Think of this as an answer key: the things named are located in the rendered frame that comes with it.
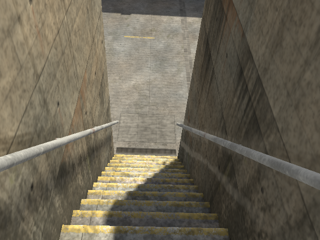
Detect stairs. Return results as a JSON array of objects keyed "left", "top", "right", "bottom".
[{"left": 59, "top": 154, "right": 230, "bottom": 240}]

